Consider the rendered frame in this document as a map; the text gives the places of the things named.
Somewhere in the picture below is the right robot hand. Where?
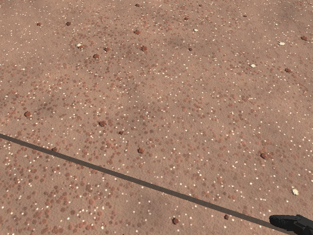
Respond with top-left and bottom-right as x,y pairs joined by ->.
269,214 -> 313,235

